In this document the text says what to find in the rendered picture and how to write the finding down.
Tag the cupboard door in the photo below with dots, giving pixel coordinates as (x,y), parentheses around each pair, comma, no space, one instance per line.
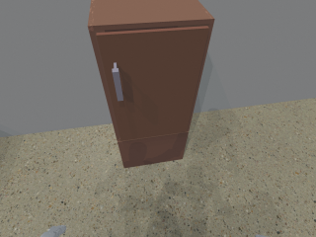
(158,71)

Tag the robot left hand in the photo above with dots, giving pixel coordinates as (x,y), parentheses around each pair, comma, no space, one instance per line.
(54,231)

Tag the handle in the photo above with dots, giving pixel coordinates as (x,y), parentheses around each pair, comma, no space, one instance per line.
(117,82)

